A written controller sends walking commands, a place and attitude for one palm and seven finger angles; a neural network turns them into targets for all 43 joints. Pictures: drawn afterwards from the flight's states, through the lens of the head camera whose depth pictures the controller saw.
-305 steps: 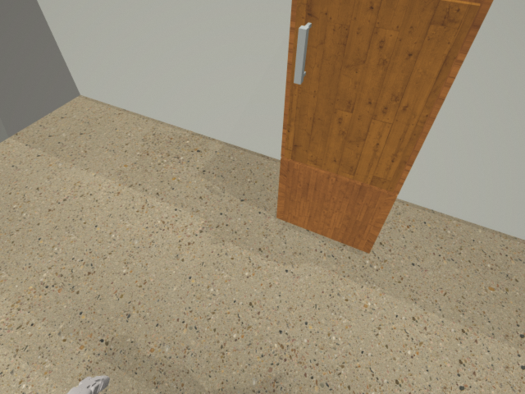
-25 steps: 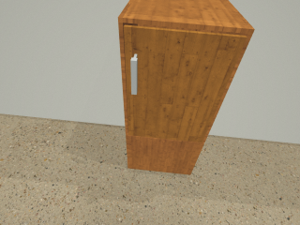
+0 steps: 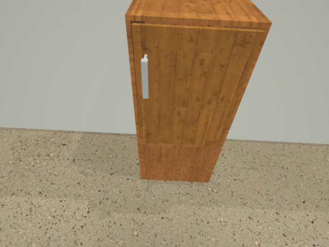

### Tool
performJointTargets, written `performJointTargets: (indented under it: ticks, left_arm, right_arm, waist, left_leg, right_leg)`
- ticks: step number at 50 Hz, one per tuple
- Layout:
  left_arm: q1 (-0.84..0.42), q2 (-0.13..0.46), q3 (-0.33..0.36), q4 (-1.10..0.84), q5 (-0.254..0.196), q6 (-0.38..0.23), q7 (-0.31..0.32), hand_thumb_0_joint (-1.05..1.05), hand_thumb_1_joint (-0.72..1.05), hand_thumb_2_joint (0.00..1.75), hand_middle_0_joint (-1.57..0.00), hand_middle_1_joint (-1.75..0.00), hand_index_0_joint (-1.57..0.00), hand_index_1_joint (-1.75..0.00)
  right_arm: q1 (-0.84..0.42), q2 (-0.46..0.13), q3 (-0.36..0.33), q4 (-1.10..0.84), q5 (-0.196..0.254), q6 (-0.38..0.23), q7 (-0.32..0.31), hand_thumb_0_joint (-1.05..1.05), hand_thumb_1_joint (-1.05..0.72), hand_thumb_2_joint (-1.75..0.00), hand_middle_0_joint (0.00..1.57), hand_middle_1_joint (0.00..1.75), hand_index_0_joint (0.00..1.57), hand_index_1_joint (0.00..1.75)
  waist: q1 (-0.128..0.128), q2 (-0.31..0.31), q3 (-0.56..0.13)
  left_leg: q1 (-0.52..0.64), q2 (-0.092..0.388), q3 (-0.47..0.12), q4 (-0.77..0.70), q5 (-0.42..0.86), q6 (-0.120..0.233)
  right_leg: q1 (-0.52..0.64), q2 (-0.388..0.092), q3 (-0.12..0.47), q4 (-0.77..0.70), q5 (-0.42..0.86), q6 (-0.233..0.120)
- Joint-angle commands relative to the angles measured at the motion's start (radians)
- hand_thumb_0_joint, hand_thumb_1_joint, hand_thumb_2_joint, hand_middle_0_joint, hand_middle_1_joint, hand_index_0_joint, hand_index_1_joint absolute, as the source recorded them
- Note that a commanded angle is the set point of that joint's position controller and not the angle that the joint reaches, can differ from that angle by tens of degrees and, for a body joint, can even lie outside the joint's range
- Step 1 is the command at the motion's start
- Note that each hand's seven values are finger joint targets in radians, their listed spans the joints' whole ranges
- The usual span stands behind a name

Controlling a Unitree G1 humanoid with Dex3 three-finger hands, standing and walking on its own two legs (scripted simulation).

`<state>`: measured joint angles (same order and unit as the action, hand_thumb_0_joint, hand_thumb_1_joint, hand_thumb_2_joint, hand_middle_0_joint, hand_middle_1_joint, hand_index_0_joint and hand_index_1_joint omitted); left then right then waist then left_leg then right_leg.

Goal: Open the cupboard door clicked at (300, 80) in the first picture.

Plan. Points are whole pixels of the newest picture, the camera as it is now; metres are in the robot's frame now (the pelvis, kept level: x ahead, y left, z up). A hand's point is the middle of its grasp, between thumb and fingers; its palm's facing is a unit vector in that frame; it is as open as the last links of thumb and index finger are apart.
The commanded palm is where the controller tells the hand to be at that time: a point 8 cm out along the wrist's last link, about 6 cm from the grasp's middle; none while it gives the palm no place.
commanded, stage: shuffle to correct the standing spot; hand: left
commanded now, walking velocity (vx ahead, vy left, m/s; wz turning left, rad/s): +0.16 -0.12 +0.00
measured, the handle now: (145, 76) +0.66 +0.11 +0.07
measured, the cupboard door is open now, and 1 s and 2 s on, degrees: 0 0 0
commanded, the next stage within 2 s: come to a stop and stand still in 0.68 s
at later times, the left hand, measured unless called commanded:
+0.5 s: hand out of the picture +0.04 +0.16 -0.18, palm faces -0.01 -0.99 -0.11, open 7.4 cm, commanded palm none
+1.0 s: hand (136, 237) +0.20 +0.09 -0.17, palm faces +0.05 -0.97 -0.22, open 7.2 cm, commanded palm none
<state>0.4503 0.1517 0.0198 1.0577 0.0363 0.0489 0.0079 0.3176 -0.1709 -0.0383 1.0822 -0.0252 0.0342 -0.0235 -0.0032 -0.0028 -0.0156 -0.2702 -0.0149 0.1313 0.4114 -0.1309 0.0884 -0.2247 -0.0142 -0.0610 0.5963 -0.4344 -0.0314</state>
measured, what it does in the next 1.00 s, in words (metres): walks ahead: left foot, then right foot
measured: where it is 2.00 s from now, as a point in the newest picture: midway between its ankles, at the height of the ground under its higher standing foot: outside the picture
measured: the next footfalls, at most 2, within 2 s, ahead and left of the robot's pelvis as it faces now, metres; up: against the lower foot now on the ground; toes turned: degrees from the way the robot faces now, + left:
left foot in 0.34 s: +0.08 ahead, +0.10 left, +0.00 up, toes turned +8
right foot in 0.76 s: +0.21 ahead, -0.19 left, +0.00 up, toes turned -9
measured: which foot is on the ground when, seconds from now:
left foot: down 0.00-0.06, up 0.08-0.32, down 0.34-0.78, up 0.80-1.00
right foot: down 0.00-0.34, up 0.36-0.74, down 0.76-1.00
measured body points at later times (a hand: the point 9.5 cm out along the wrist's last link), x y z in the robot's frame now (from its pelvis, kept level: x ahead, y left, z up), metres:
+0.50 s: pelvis +0.04 +0.00 +0.00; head +0.03 +0.03 +0.45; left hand +0.04 +0.21 -0.17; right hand +0.00 -0.21 -0.15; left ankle +0.04 +0.09 -0.74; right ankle +0.04 -0.14 -0.68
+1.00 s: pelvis +0.13 -0.09 +0.00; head +0.15 -0.10 +0.45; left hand +0.19 +0.14 -0.15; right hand +0.14 -0.33 -0.16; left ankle +0.13 +0.03 -0.71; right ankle +0.17 -0.18 -0.74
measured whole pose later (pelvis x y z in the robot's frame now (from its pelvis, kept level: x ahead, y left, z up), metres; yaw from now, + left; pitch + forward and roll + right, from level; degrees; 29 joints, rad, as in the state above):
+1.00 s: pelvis +0.13 -0.09 +0.00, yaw +1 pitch +0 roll -1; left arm 0.21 0.14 0.04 0.99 0.03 -0.02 0.04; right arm 0.27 -0.18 -0.06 1.05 -0.01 0.03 -0.03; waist -0.02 0.04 0.03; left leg -0.41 0.07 0.08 0.85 -0.41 -0.03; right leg -0.28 -0.02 -0.17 0.48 -0.20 -0.05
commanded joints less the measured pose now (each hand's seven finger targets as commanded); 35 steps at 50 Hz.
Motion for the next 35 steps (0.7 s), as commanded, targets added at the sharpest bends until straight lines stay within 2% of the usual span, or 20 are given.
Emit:
performJointTargets:
  ticks: [1, 2, 3, 4, 5, 7, 9, 11, 14, 15, 16, 17, 18, 19, 20, 22, 25, 31, 34, 35]
  left_arm:
    - [0.196, 0.033, 0.027, 0.015, -0.003, -0.01, 0.003, 0.0, 0.9, 0.9, -0.2, -0.3, -0.2, -0.3]
    - [0.225, 0.061, 0.035, 0.02, 0.003, -0.014, 0.011, 0.0, 0.9, 0.9, -0.2, -0.3, -0.2, -0.3]
    - [0.212, 0.111, 0.044, 0.014, 0.008, -0.017, 0.023, 0.0, 0.9, 0.9, -0.2, -0.3, -0.2, -0.3]
    - [0.139, 0.115, 0.045, -0.009, -0.001, -0.026, 0.035, 0.0, 0.9, 0.9, -0.2, -0.3, -0.2, -0.3]
    - [0.066, 0.098, 0.048, -0.028, -0.007, -0.041, 0.041, 0.0, 0.9, 0.9, -0.2, -0.3, -0.2, -0.3]
    - [-0.011, 0.088, 0.041, -0.047, -0.007, -0.06, 0.036, 0.0, 0.9, 0.9, -0.2, -0.3, -0.2, -0.3]
    - [0.012, 0.077, 0.038, -0.036, 0.0, -0.069, 0.03, 0.0, 0.9, 0.9, -0.2, -0.3, -0.2, -0.3]
    - [0.042, 0.091, 0.039, -0.018, 0.006, -0.069, 0.027, 0.0, 0.9, 0.9, -0.2, -0.3, -0.2, -0.3]
    - [0.035, 0.089, 0.038, -0.005, -0.001, -0.057, 0.014, 0.0, 0.9, 0.9, -0.2, -0.3, -0.2, -0.3]
    - [0.04, 0.067, 0.031, -0.005, -0.004, -0.054, 0.01, 0.0, 0.9, 0.9, -0.2, -0.3, -0.2, -0.3]
    - [0.054, 0.012, 0.024, -0.014, -0.008, -0.053, 0.0, 0.0, 0.9, 0.9, -0.2, -0.3, -0.2, -0.3]
    - [0.027, -0.011, 0.02, -0.048, -0.002, -0.052, -0.009, 0.0, 0.9, 0.9, -0.2, -0.3, -0.2, -0.3]
    - [-0.054, 0.018, 0.029, -0.084, 0.01, -0.046, -0.019, 0.0, 0.9, 0.9, -0.2, -0.3, -0.2, -0.3]
    - [-0.081, 0.031, 0.038, -0.081, 0.018, -0.043, -0.023, 0.0, 0.9, 0.9, -0.2, -0.3, -0.2, -0.3]
    - [-0.068, 0.03, 0.038, -0.067, 0.018, -0.044, -0.026, 0.0, 0.9, 0.9, -0.2, -0.3, -0.2, -0.3]
    - [-0.058, 0.016, 0.042, -0.061, 0.012, -0.044, -0.03, 0.0, 0.9, 0.9, -0.2, -0.3, -0.2, -0.3]
    - [-0.102, 0.001, 0.036, -0.07, 0.003, -0.042, -0.034, 0.0, 0.9, 0.9, -0.2, -0.3, -0.2, -0.3]
    - [-0.227, 0.008, 0.037, -0.113, -0.009, -0.044, -0.032, 0.0, 0.9, 0.9, -0.2, -0.3, -0.2, -0.3]
    - [-0.239, 0.022, 0.044, -0.123, -0.01, -0.052, -0.032, 0.0, 0.9, 0.9, -0.2, -0.3, -0.2, -0.3]
    - [-0.216, 0.034, 0.049, -0.117, -0.01, -0.056, -0.031, 0.0, 0.9, 0.9, -0.2, -0.3, -0.2, -0.3]
  right_arm:
    - [-0.011, -0.146, -0.036, -0.05, -0.003, -0.019, -0.012, 0.0, -0.9, -0.9, 0.2, 0.3, 0.2, 0.3]
    - [-0.017, -0.105, -0.03, -0.056, 0.004, -0.017, -0.011, 0.0, -0.9, -0.9, 0.2, 0.3, 0.2, 0.3]
    - [-0.017, -0.044, -0.019, -0.075, 0.011, -0.015, -0.008, 0.0, -0.9, -0.9, 0.2, 0.3, 0.2, 0.3]
    - [-0.055, -0.063, -0.024, -0.092, 0.003, -0.014, -0.002, 0.0, -0.9, -0.9, 0.2, 0.3, 0.2, 0.3]
    - [-0.029, -0.06, -0.03, -0.088, 0.004, -0.013, 0.003, 0.0, -0.9, -0.9, 0.2, 0.3, 0.2, 0.3]
    - [0.034, -0.033, -0.03, -0.061, 0.004, -0.019, 0.013, 0.0, -0.9, -0.9, 0.2, 0.3, 0.2, 0.3]
    - [0.034, -0.005, -0.025, -0.063, 0.002, -0.028, 0.017, 0.0, -0.9, -0.9, 0.2, 0.3, 0.2, 0.3]
    - [0.013, 0.011, -0.021, -0.077, 0.005, -0.04, 0.018, 0.0, -0.9, -0.9, 0.2, 0.3, 0.2, 0.3]
    - [0.12, 0.016, -0.013, -0.046, -0.001, -0.057, 0.004, 0.0, -0.9, -0.9, 0.2, 0.3, 0.2, 0.3]
    - [0.187, -0.011, -0.015, -0.02, 0.001, -0.064, -0.003, 0.0, -0.9, -0.9, 0.2, 0.3, 0.2, 0.3]
    - [0.255, -0.084, -0.031, 0.0, -0.004, -0.072, -0.013, 0.0, -0.9, -0.9, 0.2, 0.3, 0.2, 0.3]
    - [0.305, -0.155, -0.05, -0.004, -0.007, -0.075, -0.025, 0.0, -0.9, -0.9, 0.2, 0.3, 0.2, 0.3]
    - [0.28, -0.18, -0.056, -0.013, -0.004, -0.072, -0.033, 0.0, -0.9, -0.9, 0.2, 0.3, 0.2, 0.3]
    - [0.221, -0.128, -0.043, -0.016, -0.004, -0.074, -0.03, 0.0, -0.9, -0.9, 0.2, 0.3, 0.2, 0.3]
    - [0.173, -0.093, -0.028, -0.02, -0.004, -0.082, -0.03, 0.0, -0.9, -0.9, 0.2, 0.3, 0.2, 0.3]
    - [0.142, -0.056, -0.018, -0.026, 0.0, -0.101, -0.03, 0.0, -0.9, -0.9, 0.2, 0.3, 0.2, 0.3]
    - [0.165, -0.057, -0.019, -0.016, 0.002, -0.112, -0.029, 0.0, -0.9, -0.9, 0.2, 0.3, 0.2, 0.3]
    - [0.199, -0.081, -0.038, 0.003, -0.007, -0.096, -0.018, 0.0, -0.9, -0.9, 0.2, 0.3, 0.2, 0.3]
    - [0.179, -0.112, -0.054, 0.001, -0.013, -0.081, -0.015, 0.0, -0.9, -0.9, 0.2, 0.3, 0.2, 0.3]
    - [0.165, -0.109, -0.056, -0.003, -0.013, -0.078, -0.013, 0.0, -0.9, -0.9, 0.2, 0.3, 0.2, 0.3]
  waist:
    - [0.057, 0.007, 0.094]
    - [0.066, -0.092, 0.119]
    - [0.056, -0.276, 0.156]
    - [0.042, -0.211, 0.185]
    - [-0.003, -0.171, 0.176]
    - [-0.046, -0.079, 0.156]
    - [-0.03, -0.063, 0.147]
    - [-0.008, -0.076, 0.154]
    - [-0.041, -0.09, 0.115]
    - [-0.054, -0.01, 0.105]
    - [-0.068, 0.198, 0.102]
    - [-0.074, 0.309, 0.102]
    - [-0.08, 0.179, 0.147]
    - [-0.048, 0.109, 0.177]
    - [-0.021, 0.146, 0.168]
    - [0.0, 0.111, 0.157]
    - [-0.002, 0.084, 0.125]
    - [-0.045, 0.139, 0.129]
    - [-0.046, 0.146, 0.099]
    - [-0.031, 0.135, 0.088]
  left_leg:
    - [-0.222, 0.197, -0.199, -0.197, -0.495, -0.038]
    - [-0.285, 0.113, -0.118, -0.031, -0.47, -0.067]
    - [-0.372, 0.008, -0.002, 0.231, -0.389, -0.087]
    - [-0.342, 0.025, -0.04, 0.481, -0.332, -0.071]
    - [-0.32, 0.049, -0.086, 0.597, -0.297, -0.056]
    - [-0.292, 0.08, -0.074, 0.649, -0.249, -0.06]
    - [-0.239, 0.076, -0.042, 0.528, -0.244, -0.064]
    - [-0.177, 0.083, -0.028, 0.392, -0.266, -0.063]
    - [0.053, 0.053, 0.026, 0.134, -0.183, -0.067]
    - [0.141, 0.076, -0.017, 0.051, -0.207, -0.07]
    - [0.208, 0.264, -0.31, -0.1, -0.374, -0.017]
    - [0.225, 0.464, -0.615, -0.27, -0.522, 0.075]
    - [0.156, 0.517, -0.647, -0.324, -0.585, 0.127]
    - [0.044, 0.44, -0.542, -0.318, -0.539, 0.091]
    - [-0.006, 0.405, -0.489, -0.308, -0.457, 0.074]
    - [0.014, 0.369, -0.341, -0.285, -0.243, 0.074]
    - [0.072, 0.314, -0.205, -0.244, 0.005, 0.068]
    - [0.076, 0.314, -0.129, -0.201, 0.08, 0.063]
    - [0.061, 0.328, -0.138, -0.14, 0.028, 0.055]
    - [0.027, 0.313, -0.134, -0.099, 0.007, 0.037]
  right_leg:
    - [0.202, 0.013, -0.023, -0.241, 0.069, -0.027]
    - [0.195, -0.077, 0.112, -0.353, -0.058, -0.062]
    - [0.133, -0.243, 0.371, -0.499, -0.302, -0.143]
    - [-0.01, -0.331, 0.442, -0.558, -0.33, -0.202]
    - [-0.058, -0.311, 0.404, -0.555, -0.277, -0.197]
    - [-0.068, -0.253, 0.27, -0.494, -0.137, -0.179]
    - [-0.055, -0.203, 0.174, -0.449, -0.021, -0.164]
    - [-0.067, -0.204, 0.166, -0.423, -0.008, -0.164]
    - [-0.155, -0.149, 0.13, -0.309, -0.097, -0.127]
    - [-0.202, -0.103, 0.09, -0.186, -0.083, -0.098]
    - [-0.335, -0.028, 0.029, 0.036, -0.047, -0.047]
    - [-0.474, 0.011, -0.027, 0.241, -0.091, -0.009]
    - [-0.498, -0.049, 0.054, 0.389, -0.042, -0.009]
    - [-0.46, -0.068, 0.08, 0.445, 0.051, -0.011]
    - [-0.435, -0.077, 0.082, 0.48, 0.098, -0.005]
    - [-0.425, -0.101, 0.088, 0.482, 0.194, 0.017]
    - [-0.395, -0.096, 0.044, 0.37, 0.235, 0.044]
    - [-0.298, -0.085, -0.022, 0.116, 0.241, 0.052]
    - [-0.185, -0.064, -0.054, 0.004, 0.196, 0.044]
    - [-0.111, -0.049, -0.067, -0.052, 0.222, 0.04]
